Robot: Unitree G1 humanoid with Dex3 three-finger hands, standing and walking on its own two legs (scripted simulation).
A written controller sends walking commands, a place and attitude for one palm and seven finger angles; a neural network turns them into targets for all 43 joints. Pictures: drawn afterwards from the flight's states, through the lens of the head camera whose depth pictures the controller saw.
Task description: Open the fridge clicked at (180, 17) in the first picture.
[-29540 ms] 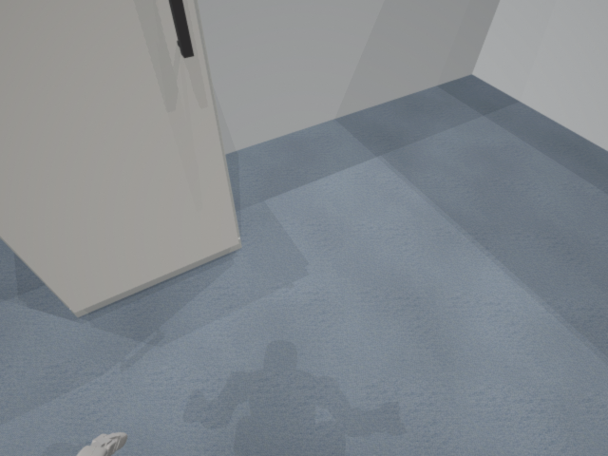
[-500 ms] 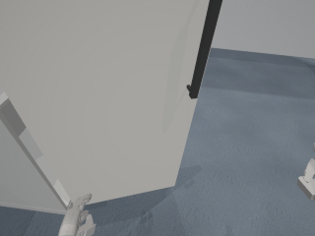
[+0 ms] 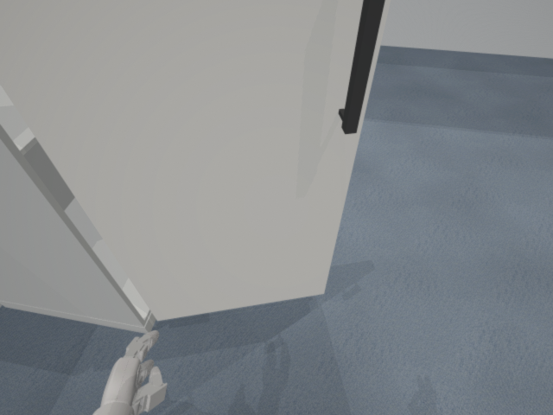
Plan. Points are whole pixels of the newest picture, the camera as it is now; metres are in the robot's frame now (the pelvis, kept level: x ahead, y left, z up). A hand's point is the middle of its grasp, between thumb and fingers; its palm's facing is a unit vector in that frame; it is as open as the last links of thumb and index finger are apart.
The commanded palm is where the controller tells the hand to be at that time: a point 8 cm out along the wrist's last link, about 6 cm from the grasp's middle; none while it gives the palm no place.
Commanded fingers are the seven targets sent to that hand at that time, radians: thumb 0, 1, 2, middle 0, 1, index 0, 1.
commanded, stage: step back with the hand held close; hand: right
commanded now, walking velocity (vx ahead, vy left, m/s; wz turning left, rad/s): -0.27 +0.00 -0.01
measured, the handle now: (363, 22) +0.60 -0.10 +0.28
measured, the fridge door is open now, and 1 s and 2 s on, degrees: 70 70 70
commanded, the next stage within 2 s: stop stepping back and stand still in 1.06 s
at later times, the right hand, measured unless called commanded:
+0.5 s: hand out of the picture +0.13 -0.27 +0.17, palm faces +0.53 +0.71 -0.45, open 7.4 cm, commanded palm +0.07 -0.30 +0.19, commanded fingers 0.00 -0.90 -0.90 0.20 0.30 0.20 0.30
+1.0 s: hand out of the picture +0.08 -0.25 +0.18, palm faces +0.43 +0.81 -0.39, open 7.4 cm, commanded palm +0.00 -0.29 +0.19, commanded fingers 0.00 -0.90 -0.90 0.20 0.30 0.20 0.30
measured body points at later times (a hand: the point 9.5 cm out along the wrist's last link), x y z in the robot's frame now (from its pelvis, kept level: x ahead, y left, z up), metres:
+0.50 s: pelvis -0.05 +0.01 -0.01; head -0.04 +0.00 +0.44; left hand +0.12 +0.25 -0.09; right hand +0.10 -0.30 +0.19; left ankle +0.06 +0.14 -0.73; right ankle +0.03 -0.10 -0.72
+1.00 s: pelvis -0.13 +0.01 +0.01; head -0.13 -0.02 +0.45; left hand +0.06 +0.23 -0.06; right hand +0.05 -0.29 +0.20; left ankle -0.16 +0.14 -0.73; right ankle -0.05 -0.08 -0.73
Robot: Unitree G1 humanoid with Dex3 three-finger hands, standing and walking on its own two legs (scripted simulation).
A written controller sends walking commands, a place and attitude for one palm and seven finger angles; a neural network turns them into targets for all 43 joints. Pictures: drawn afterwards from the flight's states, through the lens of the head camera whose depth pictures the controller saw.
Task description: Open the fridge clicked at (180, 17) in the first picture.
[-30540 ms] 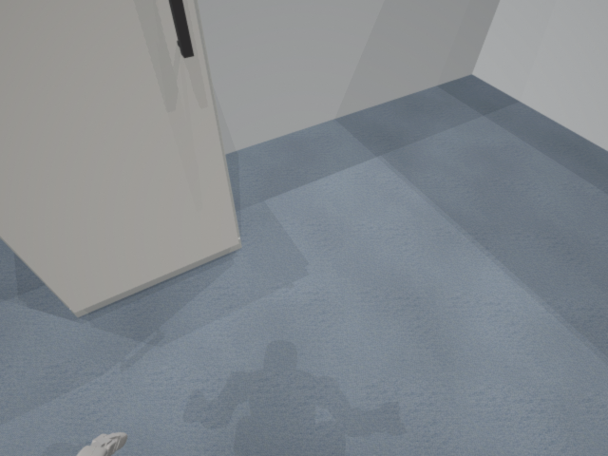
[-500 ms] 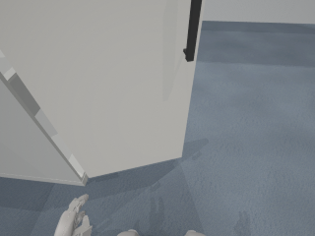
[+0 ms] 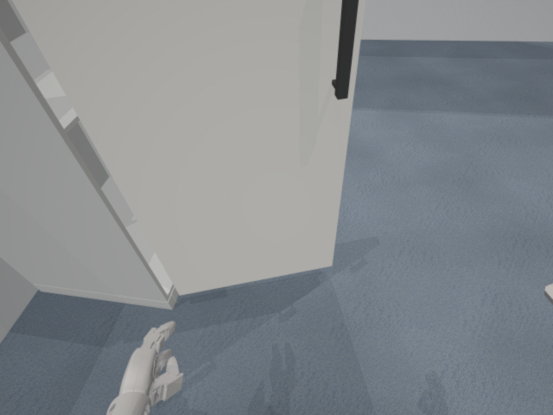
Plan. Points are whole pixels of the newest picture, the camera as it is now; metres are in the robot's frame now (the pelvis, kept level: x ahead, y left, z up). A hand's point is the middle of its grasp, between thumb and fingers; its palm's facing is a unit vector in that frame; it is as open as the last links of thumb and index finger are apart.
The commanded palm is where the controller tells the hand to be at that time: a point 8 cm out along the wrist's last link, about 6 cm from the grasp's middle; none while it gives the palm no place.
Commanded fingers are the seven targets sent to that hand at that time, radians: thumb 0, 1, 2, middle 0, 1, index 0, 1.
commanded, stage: step back with the hand held close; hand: right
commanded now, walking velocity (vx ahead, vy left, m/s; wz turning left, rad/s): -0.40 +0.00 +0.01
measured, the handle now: out of the picture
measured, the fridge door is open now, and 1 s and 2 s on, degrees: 70 70 70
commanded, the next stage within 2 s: stop stepping back and stand still in 0.06 s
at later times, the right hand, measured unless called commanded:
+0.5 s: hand out of the picture +0.09 -0.28 +0.16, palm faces +0.47 +0.81 -0.35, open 7.4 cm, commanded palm +0.03 -0.31 +0.18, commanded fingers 0.00 -0.90 -0.90 0.20 0.30 0.20 0.30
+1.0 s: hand out of the picture +0.07 -0.29 +0.13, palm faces +0.42 +0.81 -0.41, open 7.4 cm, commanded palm none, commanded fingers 0.00 -0.90 -0.90 0.20 0.30 0.20 0.30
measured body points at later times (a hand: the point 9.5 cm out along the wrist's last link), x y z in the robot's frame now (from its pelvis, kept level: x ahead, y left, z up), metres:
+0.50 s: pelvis -0.12 -0.01 +0.00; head -0.16 -0.04 +0.45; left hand -0.01 +0.24 -0.08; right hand +0.05 -0.32 +0.18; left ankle -0.13 +0.10 -0.73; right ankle -0.08 -0.11 -0.73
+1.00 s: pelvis -0.15 -0.02 -0.01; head -0.18 -0.03 +0.44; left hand -0.01 +0.24 -0.09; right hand +0.04 -0.33 +0.16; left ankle -0.16 +0.09 -0.73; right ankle -0.08 -0.13 -0.73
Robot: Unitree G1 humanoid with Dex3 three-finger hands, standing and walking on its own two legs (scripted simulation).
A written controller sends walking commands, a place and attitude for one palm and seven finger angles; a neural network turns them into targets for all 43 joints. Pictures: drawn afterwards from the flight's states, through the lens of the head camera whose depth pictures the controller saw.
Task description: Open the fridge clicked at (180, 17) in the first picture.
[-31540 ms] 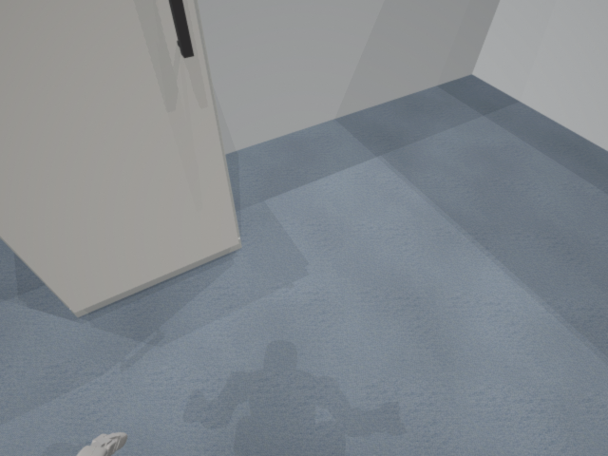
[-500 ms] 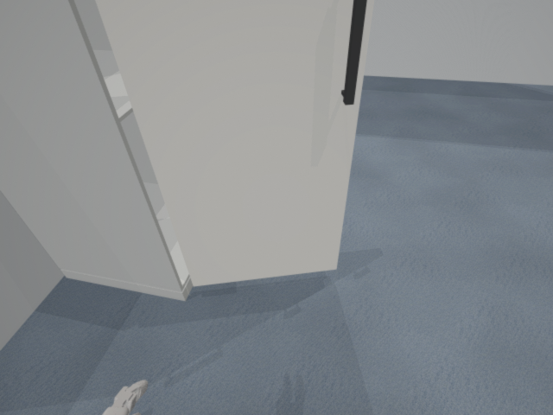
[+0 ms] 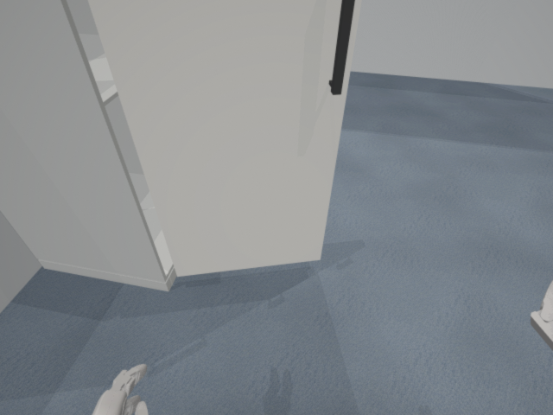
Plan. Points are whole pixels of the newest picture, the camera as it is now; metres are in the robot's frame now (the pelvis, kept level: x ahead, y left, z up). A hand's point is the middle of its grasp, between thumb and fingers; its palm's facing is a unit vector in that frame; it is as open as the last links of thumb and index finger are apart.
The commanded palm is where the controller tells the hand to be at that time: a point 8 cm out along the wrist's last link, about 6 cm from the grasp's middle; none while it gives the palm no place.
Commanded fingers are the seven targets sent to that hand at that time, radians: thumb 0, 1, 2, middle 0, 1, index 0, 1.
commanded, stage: let the arm hang, fingers relaxed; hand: right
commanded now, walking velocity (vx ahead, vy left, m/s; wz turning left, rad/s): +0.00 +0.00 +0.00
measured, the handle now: (343, 14) +0.88 -0.10 +0.29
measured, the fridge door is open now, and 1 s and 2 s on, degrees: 70 70 70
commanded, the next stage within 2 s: look to check the result in 1.06 s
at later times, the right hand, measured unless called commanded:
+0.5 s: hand out of the picture +0.00 -0.23 -0.16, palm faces +0.00 +0.96 -0.27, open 7.2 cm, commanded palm none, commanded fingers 0.00 -0.90 -0.90 0.20 0.30 0.20 0.30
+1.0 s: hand out of the picture +0.12 -0.26 -0.13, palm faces -0.04 +0.94 -0.33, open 7.4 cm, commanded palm none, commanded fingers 0.00 -0.90 -0.90 0.20 0.30 0.20 0.30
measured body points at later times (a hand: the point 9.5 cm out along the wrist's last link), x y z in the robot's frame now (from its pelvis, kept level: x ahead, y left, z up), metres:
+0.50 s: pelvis +0.01 +0.00 +0.02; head +0.03 -0.01 +0.47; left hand +0.02 +0.26 -0.13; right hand +0.00 -0.28 -0.13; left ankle -0.01 +0.11 -0.72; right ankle +0.06 -0.11 -0.72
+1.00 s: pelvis +0.02 -0.02 +0.02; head +0.03 -0.02 +0.47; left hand +0.12 +0.29 -0.10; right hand +0.13 -0.31 -0.11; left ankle -0.01 +0.11 -0.72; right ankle +0.06 -0.11 -0.72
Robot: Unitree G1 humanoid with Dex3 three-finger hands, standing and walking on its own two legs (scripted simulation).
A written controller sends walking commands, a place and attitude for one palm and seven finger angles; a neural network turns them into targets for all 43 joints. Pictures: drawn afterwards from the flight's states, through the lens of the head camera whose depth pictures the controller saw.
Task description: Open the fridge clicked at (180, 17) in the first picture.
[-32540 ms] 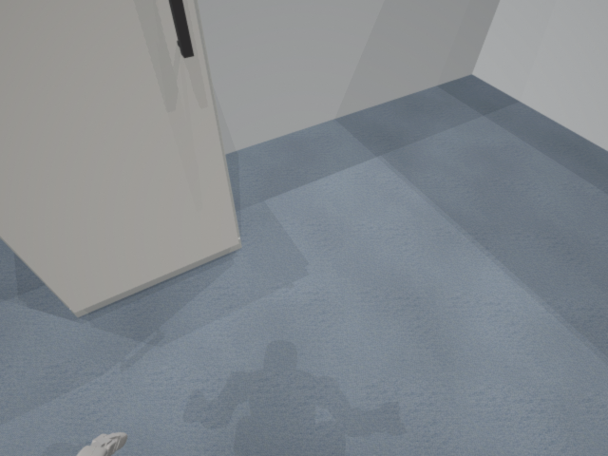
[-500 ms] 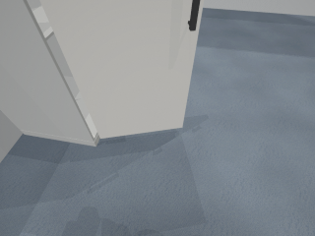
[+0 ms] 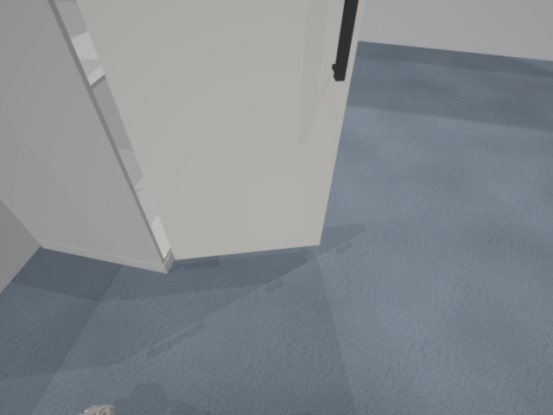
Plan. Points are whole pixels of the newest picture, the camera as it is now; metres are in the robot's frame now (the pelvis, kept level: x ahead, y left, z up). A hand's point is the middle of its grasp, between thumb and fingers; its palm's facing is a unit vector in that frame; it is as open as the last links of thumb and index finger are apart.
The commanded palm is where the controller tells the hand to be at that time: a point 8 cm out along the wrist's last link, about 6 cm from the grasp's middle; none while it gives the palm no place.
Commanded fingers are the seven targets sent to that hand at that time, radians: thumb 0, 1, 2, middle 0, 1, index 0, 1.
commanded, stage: let the arm hang, fingers relaxed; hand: right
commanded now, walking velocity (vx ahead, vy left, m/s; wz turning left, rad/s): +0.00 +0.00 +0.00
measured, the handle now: out of the picture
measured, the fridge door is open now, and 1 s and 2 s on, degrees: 70 70 70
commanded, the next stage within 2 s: look to check the result in 0.06 s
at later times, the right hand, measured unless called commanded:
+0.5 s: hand out of the picture +0.09 -0.24 -0.16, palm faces -0.05 +0.94 -0.34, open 7.4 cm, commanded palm none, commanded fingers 0.00 -0.90 -0.90 0.20 0.30 0.20 0.30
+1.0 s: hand out of the picture +0.11 -0.22 -0.16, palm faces -0.05 +0.94 -0.34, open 7.4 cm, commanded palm none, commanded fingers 0.00 -0.90 -0.90 0.20 0.30 0.20 0.30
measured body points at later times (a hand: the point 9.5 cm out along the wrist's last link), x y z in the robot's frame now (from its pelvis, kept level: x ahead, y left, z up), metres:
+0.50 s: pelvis +0.02 +0.01 +0.00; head +0.05 +0.01 +0.45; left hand +0.10 +0.31 -0.14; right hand +0.09 -0.29 -0.14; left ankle -0.03 +0.13 -0.75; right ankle +0.04 -0.09 -0.75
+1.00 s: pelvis +0.03 +0.02 +0.00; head +0.05 +0.03 +0.45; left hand +0.10 +0.32 -0.13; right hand +0.12 -0.27 -0.13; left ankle -0.03 +0.13 -0.75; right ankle +0.04 -0.09 -0.75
